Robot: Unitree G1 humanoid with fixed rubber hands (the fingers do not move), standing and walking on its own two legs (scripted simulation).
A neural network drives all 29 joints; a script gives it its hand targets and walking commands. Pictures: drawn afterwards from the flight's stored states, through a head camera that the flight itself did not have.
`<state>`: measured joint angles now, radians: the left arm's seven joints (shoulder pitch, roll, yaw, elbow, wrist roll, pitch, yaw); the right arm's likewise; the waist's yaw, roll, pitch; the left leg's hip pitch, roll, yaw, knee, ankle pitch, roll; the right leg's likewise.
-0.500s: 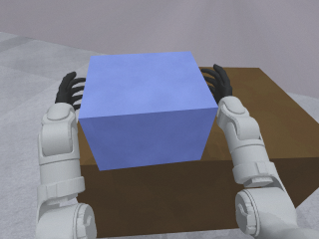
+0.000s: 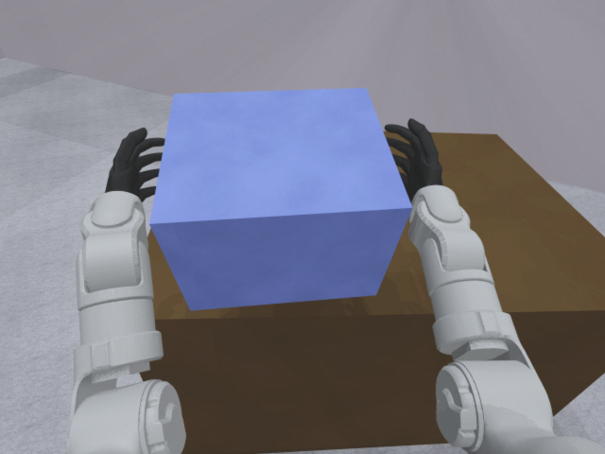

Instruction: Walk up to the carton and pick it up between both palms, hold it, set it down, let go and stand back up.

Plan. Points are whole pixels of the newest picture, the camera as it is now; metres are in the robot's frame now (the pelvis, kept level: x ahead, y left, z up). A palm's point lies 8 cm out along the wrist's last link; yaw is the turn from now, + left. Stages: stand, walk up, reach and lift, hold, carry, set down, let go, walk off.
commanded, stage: set down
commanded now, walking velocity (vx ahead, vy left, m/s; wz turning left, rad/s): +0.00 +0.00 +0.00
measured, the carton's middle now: (278, 198) +0.42 +0.02 +0.16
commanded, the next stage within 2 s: none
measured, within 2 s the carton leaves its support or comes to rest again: neither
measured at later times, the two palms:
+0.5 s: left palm (144, 205) +0.39 +0.20 +0.17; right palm (410, 197) +0.39 -0.17 +0.18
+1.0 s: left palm (152, 208) +0.41 +0.19 +0.15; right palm (403, 203) +0.41 -0.17 +0.16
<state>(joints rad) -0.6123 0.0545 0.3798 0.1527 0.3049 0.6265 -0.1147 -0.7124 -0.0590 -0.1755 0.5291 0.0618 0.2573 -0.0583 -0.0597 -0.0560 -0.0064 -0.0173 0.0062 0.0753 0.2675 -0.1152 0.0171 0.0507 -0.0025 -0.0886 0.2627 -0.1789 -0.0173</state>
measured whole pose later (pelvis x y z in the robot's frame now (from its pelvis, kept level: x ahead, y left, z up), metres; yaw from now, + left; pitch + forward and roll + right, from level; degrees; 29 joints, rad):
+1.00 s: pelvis +0.02 +0.00 +0.00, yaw +0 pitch -3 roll +0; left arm -0.74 0.09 0.38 0.67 0.26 0.26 -0.05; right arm -0.76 -0.02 -0.39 0.86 -0.14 -0.06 -0.03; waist -0.01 -0.06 0.01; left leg -0.08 0.01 0.07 0.28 -0.13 0.01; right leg -0.01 0.00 -0.09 0.26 -0.19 -0.02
